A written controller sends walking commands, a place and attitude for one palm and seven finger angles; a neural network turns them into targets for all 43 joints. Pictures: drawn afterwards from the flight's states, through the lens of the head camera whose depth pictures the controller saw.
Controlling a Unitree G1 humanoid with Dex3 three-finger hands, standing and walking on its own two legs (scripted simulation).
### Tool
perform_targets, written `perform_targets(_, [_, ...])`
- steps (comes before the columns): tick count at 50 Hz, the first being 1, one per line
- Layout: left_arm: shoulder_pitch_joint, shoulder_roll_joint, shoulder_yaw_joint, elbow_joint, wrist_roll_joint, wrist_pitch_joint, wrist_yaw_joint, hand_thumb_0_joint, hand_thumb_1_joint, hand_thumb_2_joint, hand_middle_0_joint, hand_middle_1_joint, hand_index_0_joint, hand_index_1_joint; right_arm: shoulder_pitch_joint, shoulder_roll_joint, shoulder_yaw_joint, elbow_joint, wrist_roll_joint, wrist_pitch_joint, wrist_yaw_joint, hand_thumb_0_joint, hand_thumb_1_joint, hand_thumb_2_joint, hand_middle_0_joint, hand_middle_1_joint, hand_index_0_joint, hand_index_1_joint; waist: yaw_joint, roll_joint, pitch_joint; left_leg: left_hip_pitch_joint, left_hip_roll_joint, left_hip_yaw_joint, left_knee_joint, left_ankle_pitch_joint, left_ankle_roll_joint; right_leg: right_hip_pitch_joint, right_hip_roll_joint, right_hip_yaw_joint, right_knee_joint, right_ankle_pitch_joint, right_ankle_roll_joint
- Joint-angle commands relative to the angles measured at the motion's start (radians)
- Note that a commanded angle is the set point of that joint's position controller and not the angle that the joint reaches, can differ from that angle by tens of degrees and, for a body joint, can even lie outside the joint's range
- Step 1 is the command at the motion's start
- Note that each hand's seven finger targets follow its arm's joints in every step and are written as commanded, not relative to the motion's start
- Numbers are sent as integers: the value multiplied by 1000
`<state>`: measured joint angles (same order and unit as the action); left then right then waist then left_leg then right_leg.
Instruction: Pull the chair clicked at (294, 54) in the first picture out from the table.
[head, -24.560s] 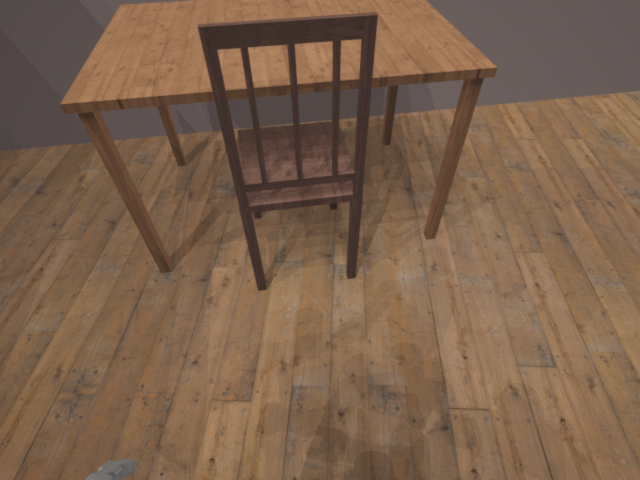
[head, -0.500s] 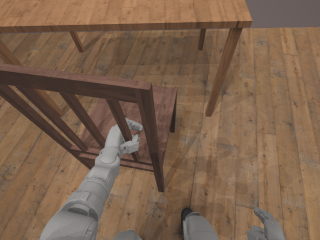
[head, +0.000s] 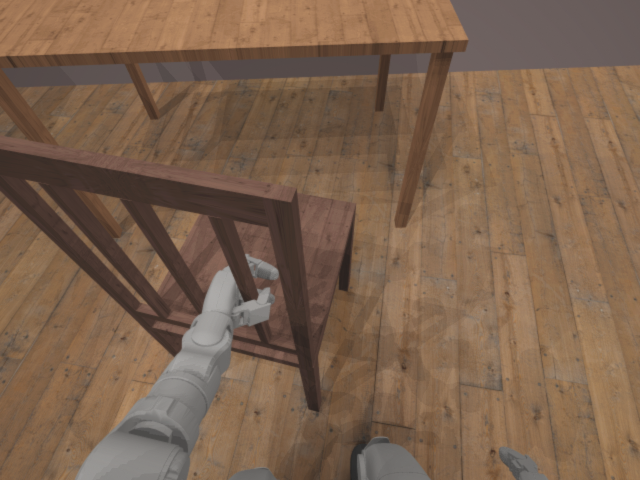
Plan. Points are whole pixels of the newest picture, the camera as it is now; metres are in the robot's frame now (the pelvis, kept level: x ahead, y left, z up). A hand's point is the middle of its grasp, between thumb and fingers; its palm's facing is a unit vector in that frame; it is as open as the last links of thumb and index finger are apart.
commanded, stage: step backward, pulling the chair out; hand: left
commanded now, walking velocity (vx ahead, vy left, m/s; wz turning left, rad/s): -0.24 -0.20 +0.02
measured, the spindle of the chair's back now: (183, 277) +0.39 +0.22 -0.04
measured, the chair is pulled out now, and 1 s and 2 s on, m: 0.46 0.61 0.61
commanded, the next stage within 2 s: stop walking, hand still on the chair in 0.12 s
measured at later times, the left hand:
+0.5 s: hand (275, 390) +0.23 +0.07 -0.04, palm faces -0.07 -0.99 -0.14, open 5.0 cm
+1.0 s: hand (270, 417) +0.20 +0.07 -0.05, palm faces -0.15 -0.98 -0.13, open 5.1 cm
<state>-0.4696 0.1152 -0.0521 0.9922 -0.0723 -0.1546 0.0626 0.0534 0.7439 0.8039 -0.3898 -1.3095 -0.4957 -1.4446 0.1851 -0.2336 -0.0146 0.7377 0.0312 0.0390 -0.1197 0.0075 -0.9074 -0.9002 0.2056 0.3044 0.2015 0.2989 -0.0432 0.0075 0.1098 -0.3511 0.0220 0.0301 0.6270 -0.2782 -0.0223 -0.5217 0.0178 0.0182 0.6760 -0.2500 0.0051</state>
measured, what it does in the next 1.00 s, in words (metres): steps on the spot: right foot, then left foot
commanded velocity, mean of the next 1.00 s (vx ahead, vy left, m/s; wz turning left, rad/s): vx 0.02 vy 0.00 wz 0.01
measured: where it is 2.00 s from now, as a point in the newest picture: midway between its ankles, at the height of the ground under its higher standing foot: outside the picture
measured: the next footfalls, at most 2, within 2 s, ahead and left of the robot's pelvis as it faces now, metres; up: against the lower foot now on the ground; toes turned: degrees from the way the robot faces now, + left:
right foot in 0.10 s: +0.05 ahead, -0.10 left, +0.00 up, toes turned -1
left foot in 0.38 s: -0.06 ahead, +0.12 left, +0.00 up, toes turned -1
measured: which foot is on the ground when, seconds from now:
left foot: down 0.00-0.16, up 0.18-0.36, down 0.38-1.00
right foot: up 0.00-0.08, down 0.10-1.00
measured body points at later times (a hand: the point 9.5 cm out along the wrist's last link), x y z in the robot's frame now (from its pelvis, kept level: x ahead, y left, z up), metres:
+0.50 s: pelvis -0.09 -0.02 +0.01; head -0.05 -0.04 +0.46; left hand +0.23 +0.12 -0.03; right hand +0.02 -0.29 -0.11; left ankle -0.10 +0.12 -0.72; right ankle +0.01 -0.10 -0.72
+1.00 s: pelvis -0.05 +0.00 +0.02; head -0.05 -0.03 +0.46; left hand +0.20 +0.12 -0.03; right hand +0.07 -0.24 -0.11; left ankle -0.10 +0.12 -0.72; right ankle +0.01 -0.10 -0.72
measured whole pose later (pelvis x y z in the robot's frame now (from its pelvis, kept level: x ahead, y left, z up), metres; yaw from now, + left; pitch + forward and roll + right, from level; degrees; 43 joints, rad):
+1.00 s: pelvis -0.05 +0.00 +0.02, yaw -1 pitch +0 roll +1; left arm -0.10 0.03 -0.20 0.78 -0.04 -0.11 0.05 0.02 0.71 0.88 -0.39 -1.38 -0.50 -1.44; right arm 0.26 -0.23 0.03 0.71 0.03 0.01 -0.12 0.01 -0.91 -0.90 0.20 0.30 0.20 0.30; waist 0.02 0.07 -0.02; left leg -0.13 0.00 0.01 0.46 -0.33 0.00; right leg -0.33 0.01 -0.01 0.48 -0.16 -0.03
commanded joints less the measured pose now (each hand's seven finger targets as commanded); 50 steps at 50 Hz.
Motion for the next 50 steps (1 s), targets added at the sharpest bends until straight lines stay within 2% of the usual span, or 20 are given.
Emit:
perform_targets(1, [-314, 46, -16, -265, 4, -63, 2, 0, 900, 900, -500, -1450, -500, -1450, -36, -124, -38, -137, -28, -30, 15, 0, -900, -900, 200, 300, 200, 300, 30, 228, -314, 26, 307, -238, -257, 299, 169, 202, -4, 6, 160, -169, -5])
perform_targets(3, [-286, 67, 8, -203, 9, -60, 3, 0, 900, 900, -500, -1450, -500, -1450, 13, -139, -51, -106, -27, -39, 20, 0, -900, -900, 200, 300, 200, 300, 22, 148, -320, 162, 281, -199, -144, 517, 130, 212, -16, 19, -67, -93, -7])
perform_targets(5, [-288, 87, 10, -171, 32, -65, -4, 0, 900, 900, -500, -1450, -500, -1450, 54, -147, -62, -92, -18, -54, 26, 0, -900, -900, 200, 300, 200, 300, 7, 26, -391, 218, 195, -111, -41, 545, 60, 297, -40, 31, -240, 328, -5])
perform_targets(6, [-310, 116, 14, -178, 42, -73, -6, 0, 900, 900, -500, -1450, -500, -1450, 60, -139, -62, -90, -12, -54, 22, 0, -900, -900, 200, 300, 200, 300, -9, -34, -433, 193, 146, -39, -6, 479, 21, 359, -98, 79, -235, 565, -20])
perform_targets(7, [-315, 144, 23, -142, 52, -74, -5, 0, 900, 900, -500, -1450, -500, -1450, 36, -137, -58, -89, -11, -55, 12, 0, -900, -900, 200, 300, 200, 300, -9, -65, -389, 115, 102, -5, 28, 299, -12, 360, -160, 111, -207, 639, -51])
perform_targets(8, [-298, 186, 53, -125, 39, -66, 1, 0, 900, 900, -500, -1450, -500, -1450, 42, -143, -72, -88, 12, -55, 14, 0, -900, -900, 200, 300, 200, 300, 5, -184, -444, 29, 47, -5, 117, -13, -30, 435, -225, 207, -217, 676, -71])
perform_targets(9, [-282, 200, 71, -110, 35, -61, 4, 0, 900, 900, -500, -1450, -500, -1450, 4, -147, -71, -106, 18, -59, 17, 0, -900, -900, 200, 300, 200, 300, 37, -189, -443, -30, 11, -40, 210, -201, -25, 435, -282, 250, -246, 632, -81])
perform_targets(10, [-268, 194, 75, -91, 36, -59, 8, 0, 900, 900, -500, -1450, -500, -1450, -24, -142, -64, -115, 19, -62, 20, 0, -900, -900, 200, 300, 200, 300, 62, -153, -422, -49, 3, -79, 283, -249, -19, 395, -308, 273, -266, 513, -92])
perform_targets(12, [-314, 212, 79, -290, 30, -61, 13, 0, 900, 900, -500, -1450, -500, -1450, -36, -121, -45, -145, 13, -72, 20, 0, -900, -900, 200, 300, 200, 300, 62, -12, -431, -23, 2, -111, 258, -254, -12, 403, -328, 291, -268, 410, -144])
perform_targets(17, [-241, 149, 56, -308, 5, -9, 37, 0, 900, 900, -500, -1450, -500, -1450, 10, -122, -17, -145, 20, -82, -3, 0, -900, -900, 200, 300, 200, 300, 34, -113, -448, 132, -3, -53, -130, -112, 18, 451, -224, 188, -255, 167, -66])
perform_targets(19, [-255, 121, 36, -357, 7, -6, 36, 0, 900, 900, -500, -1450, -500, -1450, 23, -145, -27, -167, 10, -73, -6, 0, -900, -900, 200, 300, 200, 300, 36, -25, -440, 184, 67, -121, -215, 1, 67, 392, -121, 114, -231, 41, 13])
perform_targets(21, [-242, 84, 9, -335, 9, 1, 34, 0, 900, 900, -500, -1450, -500, -1450, 24, -128, -20, -180, 15, -58, 0, 0, -900, -900, 200, 300, 200, 300, 42, -26, -431, 150, 82, -114, -227, -82, 82, 396, -87, 81, -263, -66, 56])
perform_targets(22, [-230, 76, -12, -319, 5, 7, 32, 0, 900, 900, -500, -1450, -500, -1450, 7, -117, -10, -179, 18, -59, -1, 0, -900, -900, 200, 300, 200, 300, 38, 28, -397, 129, 62, -96, -254, -189, 79, 372, -86, 78, -291, -195, 37])
perform_targets(25, [-209, 82, -9, -317, 20, 18, 36, 0, 900, 900, -500, -1450, -500, -1450, 14, -118, -3, -182, 8, -58, -2, 0, -900, -900, 200, 300, 200, 300, 37, 6, -314, 79, 30, -72, -261, -275, 71, 334, -75, 80, -317, -273, 7])
perform_targets(36, [-7, 39, -49, -302, 23, 32, 21, 0, 900, 900, -500, -1450, -500, -1450, 8, -101, 11, -171, -10, -72, -3, 0, -900, -900, 200, 300, 200, 300, 48, -100, -198, 82, 37, -77, -254, -179, 72, 258, -87, 111, -340, -239, -20])
perform_targets(37, [1, 44, -49, -309, 23, 28, 21, 0, 900, 900, -500, -1450, -500, -1450, 2, -107, 9, -165, -8, -75, -5, 0, -900, -900, 200, 300, 200, 300, 47, -62, -179, 88, 35, -75, -257, -148, 68, 246, -92, 108, -342, -217, -23])
perform_targets(44, [72, 15, -72, -333, 25, 16, 19, 0, 900, 900, -500, -1450, -500, -1450, 4, -94, 11, -163, -9, -83, -6, 0, -900, -900, 200, 300, 200, 300, 54, -147, -232, 138, 34, -67, -244, -58, 59, 278, -107, 103, -345, -136, -20])
perform_targets(46, [84, 3, -86, -353, 25, 13, 16, 0, 900, 900, -500, -1450, -500, -1450, 1, -93, 10, -167, -8, -84, -6, 0, -900, -900, 200, 300, 200, 300, 53, -138, -260, 156, 36, -63, -240, -7, 56, 301, -109, 91, -326, -65, -22])
perform_targets(47, [88, 0, -97, -364, 24, 11, 15, 0, 900, 900, -500, -1450, -500, -1450, -10, -100, 10, -166, -5, -88, -9, 0, -900, -900, 200, 300, 200, 300, 50, -64, -251, 160, 39, -62, -247, 27, 52, 299, -108, 82, -309, -13, -28])
perform_targets(50, [121, -8, -108, -398, 25, 10, 16, 0, 900, 900, -500, -1450, -500, -1450, -10, -94, 11, -173, -6, -81, -9, 0, -900, -900, 200, 300, 200, 300, 53, -71, -290, 166, 53, -68, -248, 118, 48, 358, -100, 51, -255, 133, -28])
